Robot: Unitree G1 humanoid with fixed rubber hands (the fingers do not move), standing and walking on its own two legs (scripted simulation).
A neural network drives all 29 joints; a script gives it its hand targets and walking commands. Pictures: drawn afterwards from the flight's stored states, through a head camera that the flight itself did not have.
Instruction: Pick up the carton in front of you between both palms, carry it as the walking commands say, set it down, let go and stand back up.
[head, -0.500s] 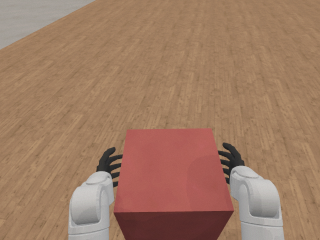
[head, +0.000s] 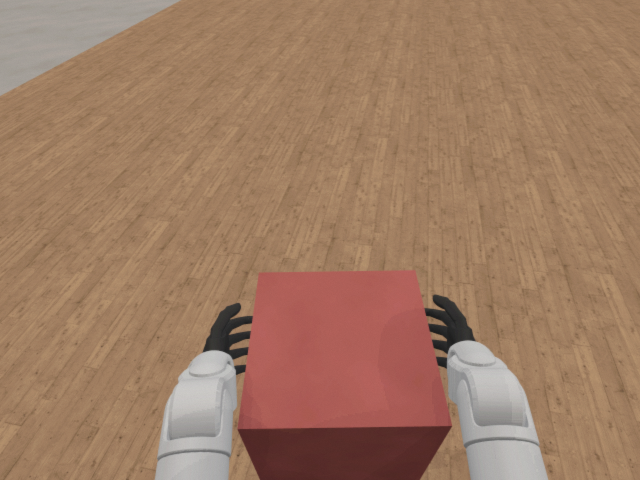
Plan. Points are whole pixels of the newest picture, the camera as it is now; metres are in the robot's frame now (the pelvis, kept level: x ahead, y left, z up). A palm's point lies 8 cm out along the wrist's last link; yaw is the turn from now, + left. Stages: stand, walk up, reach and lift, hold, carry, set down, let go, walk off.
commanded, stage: carry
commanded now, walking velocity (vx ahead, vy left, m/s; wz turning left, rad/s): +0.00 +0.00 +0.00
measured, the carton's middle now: (338, 385) +0.28 +0.00 -0.04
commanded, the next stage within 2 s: hold in 0.54 s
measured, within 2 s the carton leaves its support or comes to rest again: neither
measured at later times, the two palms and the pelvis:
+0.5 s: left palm (218, 358) +0.28 +0.15 +0.04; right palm (455, 348) +0.28 -0.15 +0.04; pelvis +0.00 +0.00 +0.00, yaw +0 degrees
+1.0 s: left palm (211, 372) +0.28 +0.17 +0.00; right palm (430, 342) +0.31 -0.13 +0.00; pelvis -0.04 -0.02 -0.01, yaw +8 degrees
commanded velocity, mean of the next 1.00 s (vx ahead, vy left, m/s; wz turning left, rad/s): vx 0.00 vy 0.00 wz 0.00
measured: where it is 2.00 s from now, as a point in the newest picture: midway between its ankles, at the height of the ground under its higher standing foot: outside the picture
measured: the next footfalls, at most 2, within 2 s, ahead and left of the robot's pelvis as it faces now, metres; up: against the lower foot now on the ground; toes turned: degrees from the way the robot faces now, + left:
none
